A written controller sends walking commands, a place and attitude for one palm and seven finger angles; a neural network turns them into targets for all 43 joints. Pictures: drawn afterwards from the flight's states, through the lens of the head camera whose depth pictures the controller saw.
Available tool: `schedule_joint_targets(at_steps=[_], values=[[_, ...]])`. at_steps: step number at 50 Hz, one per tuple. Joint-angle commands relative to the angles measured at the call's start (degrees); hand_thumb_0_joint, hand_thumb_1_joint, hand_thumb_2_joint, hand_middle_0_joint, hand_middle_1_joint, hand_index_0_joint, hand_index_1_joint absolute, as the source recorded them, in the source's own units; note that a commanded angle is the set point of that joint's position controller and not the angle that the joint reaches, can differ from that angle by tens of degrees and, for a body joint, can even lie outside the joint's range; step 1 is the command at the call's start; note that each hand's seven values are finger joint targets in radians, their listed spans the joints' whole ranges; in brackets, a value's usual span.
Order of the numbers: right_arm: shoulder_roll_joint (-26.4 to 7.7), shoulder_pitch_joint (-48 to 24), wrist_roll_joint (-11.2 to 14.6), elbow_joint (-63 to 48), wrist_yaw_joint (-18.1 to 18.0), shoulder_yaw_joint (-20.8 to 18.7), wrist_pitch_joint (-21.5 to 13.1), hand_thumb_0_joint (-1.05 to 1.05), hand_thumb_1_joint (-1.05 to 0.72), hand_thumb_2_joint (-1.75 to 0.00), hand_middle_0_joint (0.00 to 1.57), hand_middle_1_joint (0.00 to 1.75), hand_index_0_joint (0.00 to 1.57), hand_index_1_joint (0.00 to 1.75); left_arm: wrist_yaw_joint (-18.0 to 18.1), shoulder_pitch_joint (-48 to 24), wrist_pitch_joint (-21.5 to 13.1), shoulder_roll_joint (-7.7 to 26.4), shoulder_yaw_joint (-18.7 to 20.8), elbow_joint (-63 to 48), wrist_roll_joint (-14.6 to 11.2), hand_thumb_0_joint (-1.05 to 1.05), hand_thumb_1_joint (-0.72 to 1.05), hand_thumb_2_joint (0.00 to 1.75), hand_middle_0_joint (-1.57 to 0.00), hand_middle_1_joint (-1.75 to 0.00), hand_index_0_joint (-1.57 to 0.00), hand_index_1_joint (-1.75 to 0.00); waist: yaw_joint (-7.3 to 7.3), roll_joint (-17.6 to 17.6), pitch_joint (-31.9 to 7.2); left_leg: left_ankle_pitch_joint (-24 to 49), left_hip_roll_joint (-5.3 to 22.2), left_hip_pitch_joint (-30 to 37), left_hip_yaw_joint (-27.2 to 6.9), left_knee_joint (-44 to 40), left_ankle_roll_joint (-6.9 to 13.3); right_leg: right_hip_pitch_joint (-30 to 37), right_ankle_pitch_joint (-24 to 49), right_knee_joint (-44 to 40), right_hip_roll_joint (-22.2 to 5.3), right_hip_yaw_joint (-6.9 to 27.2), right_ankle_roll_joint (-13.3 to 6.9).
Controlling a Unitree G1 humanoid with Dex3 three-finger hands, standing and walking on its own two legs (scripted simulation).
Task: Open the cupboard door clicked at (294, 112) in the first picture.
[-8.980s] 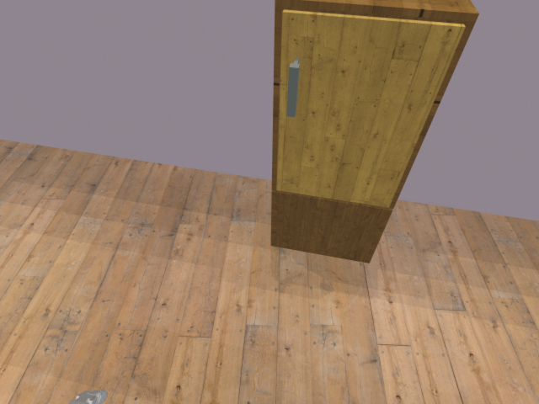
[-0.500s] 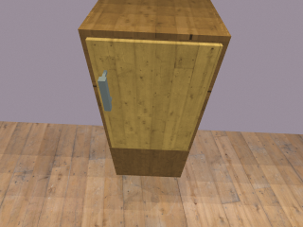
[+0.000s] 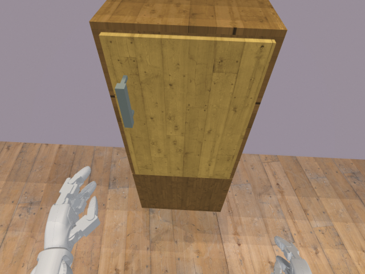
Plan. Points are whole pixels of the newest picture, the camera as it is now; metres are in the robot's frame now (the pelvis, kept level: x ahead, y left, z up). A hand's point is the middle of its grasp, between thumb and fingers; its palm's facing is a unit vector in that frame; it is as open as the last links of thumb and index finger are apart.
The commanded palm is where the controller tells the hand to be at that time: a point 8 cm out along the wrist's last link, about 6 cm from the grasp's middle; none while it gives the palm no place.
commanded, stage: raise the hand with hooked fingers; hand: left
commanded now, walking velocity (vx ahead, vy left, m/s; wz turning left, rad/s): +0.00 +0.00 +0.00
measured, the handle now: (127, 102) +0.53 +0.18 +0.08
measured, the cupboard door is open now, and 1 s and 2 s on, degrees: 0 0 0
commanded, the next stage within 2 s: move the hooked fingers beside the handle in 1.86 s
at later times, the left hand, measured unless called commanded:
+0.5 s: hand (89, 218) +0.23 +0.20 +0.02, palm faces +0.00 -1.00 -0.05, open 10.5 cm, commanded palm +0.20 +0.26 +0.03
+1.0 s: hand (64, 192) +0.26 +0.25 +0.06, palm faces +0.03 -1.00 -0.04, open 13.3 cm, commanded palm +0.24 +0.30 +0.07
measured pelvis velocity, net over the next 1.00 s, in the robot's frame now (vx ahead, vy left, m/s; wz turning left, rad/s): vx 0.01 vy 0.00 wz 0.01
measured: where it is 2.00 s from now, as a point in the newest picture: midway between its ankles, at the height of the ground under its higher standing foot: outside the picture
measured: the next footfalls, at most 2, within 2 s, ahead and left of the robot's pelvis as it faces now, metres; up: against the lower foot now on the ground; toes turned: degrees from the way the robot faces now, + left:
none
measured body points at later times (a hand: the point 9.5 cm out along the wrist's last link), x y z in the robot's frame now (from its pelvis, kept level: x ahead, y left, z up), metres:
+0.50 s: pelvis +0.00 -0.03 -0.03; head +0.05 -0.03 +0.42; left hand +0.23 +0.26 +0.03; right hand +0.16 -0.26 -0.12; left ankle +0.05 +0.08 -0.70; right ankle -0.01 -0.10 -0.70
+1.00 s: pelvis +0.01 +0.00 +0.00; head +0.04 +0.01 +0.44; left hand +0.26 +0.31 +0.07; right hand +0.18 -0.24 -0.07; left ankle +0.05 +0.08 -0.70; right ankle -0.01 -0.10 -0.70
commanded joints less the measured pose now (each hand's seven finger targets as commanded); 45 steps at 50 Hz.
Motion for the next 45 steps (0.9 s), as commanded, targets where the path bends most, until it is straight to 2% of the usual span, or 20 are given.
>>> schedule_joint_targets(at_steps=[1,2,3,4,5,6,7,9,12,16,18,19,21,24,29,31,33,36,38,45], values=[[-9.6,-5.7,1.0,-13.2,1.3,-5.0,-2.9,0.0,-0.9,-0.9,0.2,0.3,0.2,0.3,-15.8,11.5,-14.2,7.2,7.3,5.6,-3.6,0.0,0.6,0.77,-0.22,-0.5,-0.22,-0.5,4.86,-2.1,-4.4,2.9,1.2,-6.0,-5.4,7.6,-3.8,-12.7,3.4,4.1,1.4,3.0,-1.4],[-10.0,-6.9,1.5,-15.9,1.4,-4.8,-2.8,0.0,-0.9,-0.9,0.2,0.3,0.2,0.3,-17.7,10.0,-12.9,8.6,7.8,1.5,-5.1,0.0,0.57,0.76,-0.22,-0.51,-0.22,-0.51,5.34,0.6,-8.0,2.0,0.9,-5.7,-4.9,8.0,-3.3,-11.7,2.6,4.2,1.2,3.7,-1.1],[-10.3,-6.8,1.9,-17.7,1.2,-4.6,-2.5,0.0,-0.9,-0.9,0.2,0.3,0.2,0.3,-18.6,6.3,-10.9,10.2,8.9,-2.8,-6.6,0.0,0.55,0.75,-0.22,-0.53,-0.22,-0.53,4.79,2.3,-11.5,-0.9,1.0,-5.1,-5.1,7.2,-3.1,-11.2,-0.6,3.7,1.3,3.8,-0.9],[-10.0,-7.0,2.4,-19.1,0.4,-4.5,-2.3,0.0,-0.9,-0.9,0.2,0.3,0.2,0.3,-18.7,4.7,-9.2,12.0,11.0,-5.9,-8.0,0.0,0.53,0.74,-0.23,-0.54,-0.23,-0.54,4.74,1.4,-11.9,-1.8,0.8,-6.4,-4.3,8.5,-2.5,-9.9,-2.5,2.0,1.2,6.1,-0.3],[-9.6,-6.3,2.5,-19.8,-0.3,-4.2,-2.2,0.0,-0.9,-0.9,0.2,0.3,0.2,0.3,-18.2,1.8,-8.4,11.7,10.3,-10.8,-9.0,0.0,0.5,0.73,-0.23,-0.55,-0.23,-0.55,3.76,1.7,-12.8,-1.4,0.9,-6.3,-4.3,9.2,-2.0,-9.3,-3.0,0.7,1.1,7.4,0.3],[-9.4,-4.6,2.2,-19.5,-0.7,-3.9,-2.0,0.0,-0.9,-0.9,0.2,0.3,0.2,0.3,-17.1,-2.0,-8.4,13.6,11.5,-15.5,-9.4,0.0,0.48,0.72,-0.23,-0.57,-0.23,-0.57,2.91,2.3,-14.0,-1.2,1.5,-5.8,-5.3,9.9,-1.8,-9.6,-3.1,0.8,1.5,8.0,0.5],[-8.8,-3.5,2.0,-19.4,-1.2,-3.8,-2.0,0.0,-0.9,-0.9,0.2,0.3,0.2,0.3,-15.7,-3.4,-9.0,14.2,12.1,-20.9,-9.1,0.0,0.46,0.71,-0.23,-0.58,-0.23,-0.58,2.66,5.2,-15.4,1.2,1.9,-3.5,-5.5,10.0,-1.5,-8.9,-0.1,0.8,1.7,8.0,0.4],[-8.0,-2.3,1.6,-18.0,-1.9,-3.2,-2.1,0.0,-0.9,-0.9,0.2,0.3,0.2,0.3,-13.1,-5.4,-10.4,13.0,9.7,-26.1,-7.6,0.0,0.41,0.69,-0.24,-0.62,-0.24,-0.62,0.66,7.5,-13.9,3.7,2.5,-1.6,-6.1,10.2,-1.1,-9.9,4.5,1.3,2.2,7.1,0.4],[-8.2,-1.3,1.0,-15.0,-2.7,-2.5,-2.6,0.0,-0.9,-0.9,0.2,0.3,0.2,0.3,-12.4,-8.2,-11.4,13.7,8.4,-23.9,-6.2,0.0,0.34,0.66,-0.24,-0.66,-0.24,-0.66,-1.75,6.8,-10.5,4.5,2.9,-3.0,-7.1,11.9,-0.8,-12.9,7.2,2.2,2.5,6.4,0.5],[-9.1,-1.9,1.7,-14.1,-3.2,-2.0,-2.7,0.0,-0.9,-0.9,0.2,0.3,0.2,0.3,-16.4,-5.1,-7.6,15.5,10.6,-14.5,-7.5,0.0,0.25,0.62,-0.25,-0.72,-0.25,-0.72,-0.52,4.9,-9.6,3.9,2.7,-5.0,-7.3,11.2,-0.9,-10.0,6.4,0.1,2.1,7.6,1.2],[-9.2,-2.0,2.2,-15.0,-3.4,-1.9,-2.4,0.0,-0.9,-0.9,0.2,0.3,0.2,0.3,-17.9,-3.6,-4.5,16.6,12.3,-14.0,-8.6,0.0,0.2,0.6,-0.25,-0.75,-0.25,-0.75,0.71,3.5,-13.3,5.3,2.5,-4.1,-6.8,9.9,-0.9,-5.2,8.7,-1.6,1.1,8.6,2.0],[-9.1,-2.2,2.4,-15.2,-3.5,-1.8,-2.3,0.0,-0.9,-0.9,0.2,0.3,0.2,0.3,-18.2,-3.1,-3.3,16.6,12.9,-14.0,-9.3,0.0,0.18,0.59,-0.25,-0.76,-0.25,-0.76,1.15,3.7,-13.9,6.2,2.4,-3.3,-6.7,9.3,-0.9,-3.7,10.6,-2.2,0.7,8.9,2.6],[-8.9,-2.3,2.3,-15.3,-3.5,-1.6,-1.9,0.0,-0.9,-0.9,0.2,0.3,0.2,0.3,-18.0,-2.6,-1.3,17.9,15.6,-11.8,-10.3,0.0,0.13,0.57,-0.25,-0.8,-0.25,-0.8,2.18,0.5,-13.9,7.4,2.3,-3.3,-7.0,8.3,-1.0,-1.0,13.1,-2.7,0.6,8.8,3.1],[-8.7,-2.0,2.2,-15.1,-3.3,-1.5,-1.7,0.0,-0.9,-0.9,0.2,0.3,0.2,0.3,-17.2,-2.9,-1.4,17.2,16.6,-10.9,-11.0,0.0,0.06,0.54,-0.26,-0.84,-0.26,-0.84,2.13,-1.7,-11.9,7.7,2.3,-3.1,-6.9,6.6,-1.2,-0.6,15.4,-3.3,0.3,8.0,3.6],[-9.5,-0.8,2.2,-14.8,-3.0,-1.6,-2.2,0.0,-0.9,-0.9,0.2,0.3,0.2,0.3,-17.4,-5.2,-3.5,16.7,15.3,-9.6,-10.4,0.0,-0.06,0.49,-0.27,-0.92,-0.27,-0.92,1.55,-0.7,-10.5,7.6,2.1,-0.7,-6.4,4.7,-1.1,-1.9,14.0,-4.0,0.8,6.9,3.1],[-10.0,-0.7,2.2,-15.0,-3.1,-1.6,-2.4,0.0,-0.9,-0.9,0.2,0.3,0.2,0.3,-17.7,-7.9,-3.5,17.9,14.8,-10.2,-10.2,0.0,-0.1,0.47,-0.27,-0.94,-0.27,-0.94,1.53,1.9,-9.3,7.3,2.1,0.8,-6.4,3.9,-0.9,-2.9,11.7,-4.3,1.3,6.4,2.2],[-10.3,0.0,2.3,-15.0,-3.2,-1.7,-2.7,0.0,-0.9,-0.9,0.2,0.3,0.2,0.3,-17.6,-9.0,-3.6,19.2,15.4,-11.2,-9.9,0.0,-0.15,0.45,-0.27,-0.98,-0.27,-0.98,1.53,2.1,-11.6,8.1,2.2,3.7,-6.4,2.5,-0.8,-2.5,12.0,-4.2,1.8,4.8,1.6],[-10.6,0.1,2.3,-14.6,-3.5,-1.6,-2.8,0.0,-0.9,-0.9,0.2,0.3,0.2,0.3,-17.1,-10.8,-3.3,21.2,17.1,-11.6,-10.2,0.0,-0.22,0.42,-0.28,-1.02,-0.28,-1.02,1.92,3.4,-11.5,9.2,2.2,5.6,-6.5,1.4,-0.8,-1.6,13.0,-4.5,2.2,4.1,1.2],[-10.4,-0.1,2.5,-14.8,-3.5,-1.4,-2.8,0.0,-0.9,-0.9,0.2,0.3,0.2,0.3,-16.9,-11.9,-3.2,20.6,16.7,-12.0,-10.2,0.0,-0.27,0.4,-0.28,-1.05,-0.28,-1.05,1.95,5.2,-11.2,8.9,2.3,7.5,-6.8,-0.2,-1.1,-2.2,12.0,-4.7,2.5,2.6,0.6],[-10.9,-0.2,2.8,-15.0,-3.9,-0.8,-2.3,0.0,-0.9,-0.9,0.2,0.3,0.2,0.3,-17.3,-17.5,0.5,21.4,15.8,-8.9,-9.5,0.0,-0.43,0.33,-0.29,-1.15,-0.29,-1.15,1.17,5.4,-8.1,6.5,2.7,10.5,-8.0,-3.8,-1.5,-2.8,9.4,-6.9,3.0,1.0,0.3]])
